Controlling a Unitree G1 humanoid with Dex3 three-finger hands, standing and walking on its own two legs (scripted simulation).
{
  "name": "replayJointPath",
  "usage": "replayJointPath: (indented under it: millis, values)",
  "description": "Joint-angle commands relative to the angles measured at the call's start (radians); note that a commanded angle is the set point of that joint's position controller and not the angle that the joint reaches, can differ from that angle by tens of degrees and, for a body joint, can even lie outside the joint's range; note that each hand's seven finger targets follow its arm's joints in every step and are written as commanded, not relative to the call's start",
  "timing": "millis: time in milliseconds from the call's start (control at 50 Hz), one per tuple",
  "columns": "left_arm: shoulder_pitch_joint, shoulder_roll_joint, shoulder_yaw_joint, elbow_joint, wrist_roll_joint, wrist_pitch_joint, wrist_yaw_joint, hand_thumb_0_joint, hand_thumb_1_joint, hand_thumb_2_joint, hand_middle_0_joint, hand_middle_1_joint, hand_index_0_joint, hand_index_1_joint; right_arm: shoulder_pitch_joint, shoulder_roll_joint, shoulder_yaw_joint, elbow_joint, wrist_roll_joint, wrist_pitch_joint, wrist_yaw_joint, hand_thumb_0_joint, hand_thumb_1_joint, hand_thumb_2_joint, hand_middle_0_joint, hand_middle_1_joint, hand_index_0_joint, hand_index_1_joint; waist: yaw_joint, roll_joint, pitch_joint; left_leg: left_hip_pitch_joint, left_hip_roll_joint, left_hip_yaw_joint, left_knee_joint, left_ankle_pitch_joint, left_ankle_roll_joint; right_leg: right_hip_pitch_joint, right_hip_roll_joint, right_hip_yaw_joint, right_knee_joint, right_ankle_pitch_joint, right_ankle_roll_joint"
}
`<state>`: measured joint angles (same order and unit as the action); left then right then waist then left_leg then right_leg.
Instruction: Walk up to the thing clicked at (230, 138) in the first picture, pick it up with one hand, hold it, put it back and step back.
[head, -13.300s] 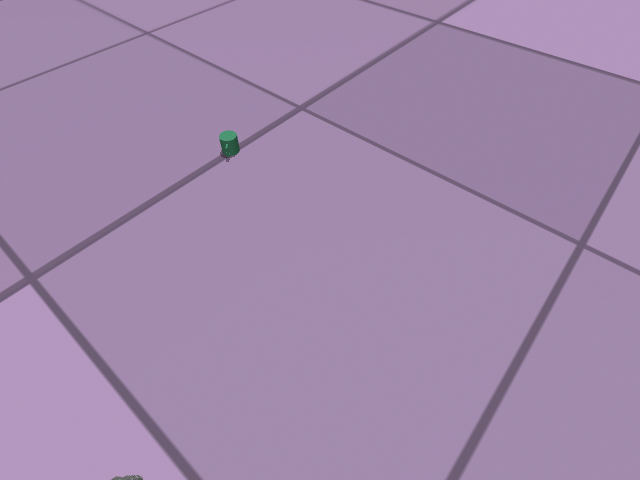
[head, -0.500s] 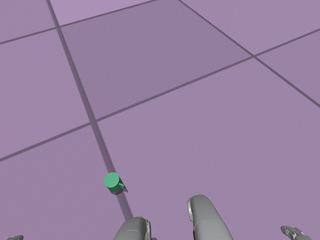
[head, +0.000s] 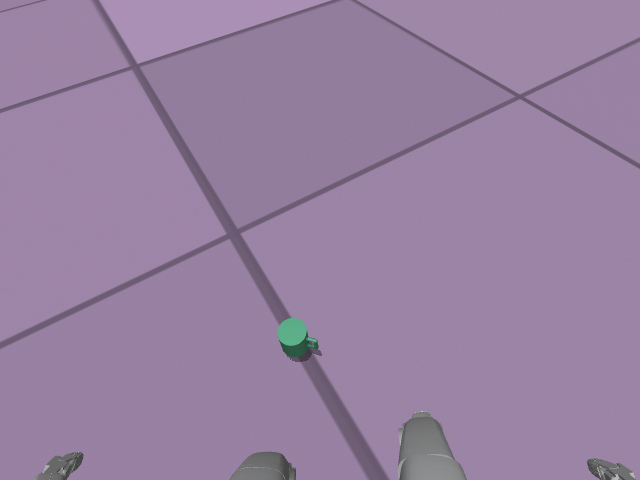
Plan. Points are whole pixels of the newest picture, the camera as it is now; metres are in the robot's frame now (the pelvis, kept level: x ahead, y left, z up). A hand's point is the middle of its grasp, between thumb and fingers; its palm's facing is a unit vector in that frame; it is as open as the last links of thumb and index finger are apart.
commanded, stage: walk up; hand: left
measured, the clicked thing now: (299, 339) +0.55 +0.14 -0.66
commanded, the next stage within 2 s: stand in 1.88 s
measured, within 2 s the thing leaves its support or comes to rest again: neither
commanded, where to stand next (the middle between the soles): +0.09 -0.04 m, yaw -4 degrees
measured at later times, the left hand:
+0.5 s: hand (157, 454) +0.16 +0.25 -0.11, palm faces -0.19 -0.92 -0.35, open 7.4 cm
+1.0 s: hand (172, 439) +0.17 +0.23 -0.10, palm faces -0.14 -0.91 -0.38, open 7.3 cm
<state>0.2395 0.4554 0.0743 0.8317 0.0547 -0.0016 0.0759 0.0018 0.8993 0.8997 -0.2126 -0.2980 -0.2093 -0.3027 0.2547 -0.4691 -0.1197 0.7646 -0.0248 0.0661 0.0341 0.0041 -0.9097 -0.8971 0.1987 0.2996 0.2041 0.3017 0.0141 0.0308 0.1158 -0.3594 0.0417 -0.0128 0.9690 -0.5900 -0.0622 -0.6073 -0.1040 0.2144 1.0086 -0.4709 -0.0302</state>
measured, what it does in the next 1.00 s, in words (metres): steps on the spot: right foot, then left foot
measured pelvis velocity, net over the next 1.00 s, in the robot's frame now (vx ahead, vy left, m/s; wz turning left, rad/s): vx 0.04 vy -0.02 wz -0.13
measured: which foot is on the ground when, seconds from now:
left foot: down 0.00-0.50, up 0.52-0.72, down 0.74-1.00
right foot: up 0.00-0.46, down 0.48-1.00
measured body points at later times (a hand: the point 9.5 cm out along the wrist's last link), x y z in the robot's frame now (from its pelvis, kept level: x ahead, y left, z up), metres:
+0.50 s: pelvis +0.02 +0.00 +0.04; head +0.07 +0.00 +0.48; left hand +0.16 +0.30 -0.09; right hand -0.04 -0.35 -0.06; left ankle -0.01 +0.16 -0.67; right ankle +0.05 -0.14 -0.68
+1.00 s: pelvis +0.04 -0.02 +0.05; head +0.08 -0.03 +0.49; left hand +0.18 +0.28 -0.07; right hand +0.10 -0.33 -0.09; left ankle +0.11 +0.10 -0.67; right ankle +0.04 -0.14 -0.67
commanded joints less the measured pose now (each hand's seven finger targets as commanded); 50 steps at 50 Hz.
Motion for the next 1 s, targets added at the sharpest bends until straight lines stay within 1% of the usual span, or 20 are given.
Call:
replayJointPath:
  millis: [0,20,60,200,300,420,440,460,480,500,580,680,720,740,760,780,820,860,900,980]
  values:
    - [-0.219,0.219,0.049,-0.065,-0.011,-0.033,0.005,0.000,0.900,0.900,-0.200,-0.300,-0.200,-0.300,-0.081,-0.335,-0.052,-0.027,0.002,-0.080,-0.046,0.000,-0.900,-0.900,0.200,0.300,0.200,0.300,-0.059,0.021,0.191,-0.230,0.445,-0.819,-0.791,-0.363,0.287,-0.220,0.105,0.039,0.219,0.005,0.015]
    - [-0.125,0.221,0.060,0.000,-0.034,-0.032,-0.014,0.000,0.900,0.900,-0.200,-0.300,-0.200,-0.300,-0.107,-0.293,-0.037,-0.011,-0.009,-0.099,-0.057,0.000,-0.900,-0.900,0.200,0.300,0.200,0.300,-0.020,-0.043,0.173,-0.176,0.336,-0.596,-0.687,-0.269,0.205,-0.190,0.105,0.033,0.218,0.081,0.018]
    - [0.011,0.215,0.072,0.072,-0.046,-0.013,-0.046,0.000,0.900,0.900,-0.200,-0.300,-0.200,-0.300,-0.092,-0.293,-0.031,0.026,-0.009,-0.114,-0.069,0.000,-0.900,-0.900,0.200,0.300,0.200,0.300,0.005,0.088,0.087,-0.083,0.276,-0.436,-0.603,-0.208,0.188,-0.089,0.108,-0.041,0.184,0.111,0.014]
    - [-0.068,0.186,0.085,0.018,-0.011,0.022,-0.109,0.000,0.900,0.900,-0.200,-0.300,-0.200,-0.300,0.100,-0.258,-0.028,0.113,0.001,-0.159,-0.090,0.000,-0.900,-0.900,0.200,0.300,0.200,0.300,-0.049,0.080,0.028,0.265,0.295,-0.353,-0.602,0.047,0.221,-0.175,0.118,-0.010,0.115,0.102,0.026]
    - [-0.133,0.159,0.067,-0.012,-0.025,0.005,-0.118,0.000,0.900,0.900,-0.200,-0.300,-0.200,-0.300,0.176,-0.248,-0.022,0.115,0.002,-0.169,-0.087,0.000,-0.900,-0.900,0.200,0.300,0.200,0.300,-0.084,0.146,-0.022,0.390,0.300,-0.219,-0.526,0.541,0.255,-0.122,0.089,-0.101,-0.043,0.031,0.022]
    - [-0.012,0.114,0.054,0.044,-0.043,-0.012,-0.114,0.000,0.900,0.900,-0.200,-0.300,-0.200,-0.300,0.078,-0.232,0.008,0.065,0.013,-0.136,-0.072,0.000,-0.900,-0.900,0.200,0.300,0.200,0.300,0.005,0.186,-0.121,0.138,0.192,0.031,-0.316,0.766,0.194,0.376,0.133,-0.311,-0.413,0.204,-0.014]
    - [0.067,0.153,0.070,0.075,-0.040,-0.017,-0.104,0.000,0.900,0.900,-0.200,-0.300,-0.200,-0.300,0.083,-0.184,0.027,0.056,0.020,-0.131,-0.071,0.000,-0.900,-0.900,0.200,0.300,0.200,0.300,0.048,0.073,-0.172,0.061,0.138,0.072,-0.144,0.739,0.160,0.536,0.145,-0.294,-0.471,0.237,-0.027]
    - [0.141,0.230,0.098,0.081,-0.029,-0.023,-0.093,0.000,0.900,0.900,-0.200,-0.300,-0.200,-0.300,0.121,-0.117,0.051,0.039,0.031,-0.134,-0.071,0.000,-0.900,-0.900,0.200,0.300,0.200,0.300,0.082,-0.128,-0.235,-0.101,0.083,0.076,0.074,0.525,0.112,0.672,0.011,-0.027,-0.506,0.195,-0.069]
    - [0.137,0.315,0.103,0.045,-0.035,-0.029,-0.081,0.000,0.900,0.900,-0.200,-0.300,-0.200,-0.300,0.089,-0.083,0.062,0.007,0.045,-0.135,-0.076,0.000,-0.900,-0.900,0.200,0.300,0.200,0.300,0.087,-0.302,-0.226,-0.293,-0.069,0.031,0.176,0.030,0.092,0.675,-0.238,0.398,-0.644,0.243,-0.221]
    - [0.082,0.318,0.099,0.031,-0.042,-0.026,-0.083,0.000,0.900,0.900,-0.200,-0.300,-0.200,-0.300,0.015,-0.163,0.028,0.025,0.035,-0.124,-0.092,0.000,-0.900,-0.900,0.200,0.300,0.200,0.300,0.090,-0.177,-0.162,-0.269,-0.024,-0.064,0.282,-0.078,0.093,0.553,-0.306,0.421,-0.649,0.242,-0.318]
    - [-0.106,0.190,0.053,-0.006,-0.044,-0.024,-0.068,0.000,0.900,0.900,-0.200,-0.300,-0.200,-0.300,0.154,-0.159,0.037,0.125,0.039,-0.128,-0.078,0.000,-0.900,-0.900,0.200,0.300,0.200,0.300,-0.024,-0.153,-0.078,-0.117,0.021,-0.015,0.085,0.101,0.090,0.297,-0.130,0.028,-0.535,0.340,-0.220]
    - [-0.177,0.174,0.029,0.008,-0.056,-0.019,-0.067,0.000,0.900,0.900,-0.200,-0.300,-0.200,-0.300,0.128,-0.119,0.040,0.163,0.030,-0.123,-0.061,0.000,-0.900,-0.900,0.200,0.300,0.200,0.300,-0.046,-0.204,-0.115,0.110,-0.012,0.062,-0.301,0.315,0.074,0.196,-0.100,-0.048,-0.419,0.431,-0.167]
    - [-0.187,0.129,0.010,0.010,-0.069,-0.008,-0.067,0.000,0.900,0.900,-0.200,-0.300,-0.200,-0.300,0.087,-0.174,0.026,0.156,0.007,-0.130,-0.066,0.000,-0.900,-0.900,0.200,0.300,0.200,0.300,-0.054,-0.070,-0.114,0.151,0.055,-0.094,-0.436,0.448,0.103,0.121,-0.047,-0.077,-0.296,0.350,-0.081]
    - [-0.150,0.091,0.001,0.021,-0.079,0.000,-0.067,0.000,0.900,0.900,-0.200,-0.300,-0.200,-0.300,0.002,-0.239,0.017,0.124,0.006,-0.134,-0.063,0.000,-0.900,-0.900,0.200,0.300,0.200,0.300,-0.011,0.065,-0.112,0.078,0.217,-0.372,-0.562,0.352,0.183,0.121,0.061,-0.150,-0.198,0.169,-0.016]
    - [-0.150,0.133,0.015,0.055,-0.079,0.007,-0.056,0.000,0.900,0.900,-0.200,-0.300,-0.200,-0.300,-0.054,-0.275,0.016,0.119,0.018,-0.131,-0.056,0.000,-0.900,-0.900,0.200,0.300,0.200,0.300,-0.016,0.122,-0.105,-0.035,0.308,-0.455,-0.603,0.309,0.290,0.229,0.096,-0.188,-0.110,-0.052,-0.011]
    - [-0.130,0.137,0.018,0.075,-0.072,0.006,-0.058,0.000,0.900,0.900,-0.200,-0.300,-0.200,-0.300,-0.103,-0.248,0.023,0.117,0.013,-0.130,-0.056,0.000,-0.900,-0.900,0.200,0.300,0.200,0.300,0.010,0.067,-0.103,-0.072,0.291,-0.433,-0.572,0.332,0.296,0.289,0.080,-0.172,-0.128,-0.041,-0.008]
    - [-0.102,0.118,0.013,0.112,-0.066,-0.012,-0.061,0.000,0.900,0.900,-0.200,-0.300,-0.200,-0.300,-0.150,-0.186,0.047,0.127,0.021,-0.123,-0.055,0.000,-0.900,-0.900,0.200,0.300,0.200,0.300,0.039,0.031,-0.148,-0.025,0.171,-0.213,-0.445,0.473,0.191,0.353,0.060,-0.168,-0.343,0.172,-0.022]
    - [-0.146,0.177,0.017,0.115,-0.052,-0.031,-0.058,0.000,0.900,0.900,-0.200,-0.300,-0.200,-0.300,-0.124,-0.130,0.061,0.148,0.039,-0.110,-0.050,0.000,-0.900,-0.900,0.200,0.300,0.200,0.300,-0.005,-0.039,-0.162,-0.025,0.046,-0.078,-0.310,0.497,0.096,0.356,-0.058,0.033,-0.497,0.307,-0.073]
    - [-0.250,0.183,0.010,0.101,-0.056,-0.029,-0.062,0.000,0.900,0.900,-0.200,-0.300,-0.200,-0.300,-0.086,-0.130,0.059,0.191,0.033,-0.105,-0.050,0.000,-0.900,-0.900,0.200,0.300,0.200,0.300,-0.057,-0.070,-0.172,0.122,0.026,-0.049,-0.351,0.403,0.079,0.259,-0.105,0.043,-0.484,0.355,-0.094]
    - [-0.233,0.143,-0.008,0.155,-0.053,-0.026,-0.061,0.000,0.900,0.900,-0.200,-0.300,-0.200,-0.300,-0.171,-0.124,0.063,0.211,0.034,-0.105,-0.038,0.000,-0.900,-0.900,0.200,0.300,0.200,0.300,-0.025,-0.090,-0.209,0.144,0.073,-0.096,-0.413,0.488,0.125,0.321,-0.025,-0.075,-0.492,0.314,-0.029]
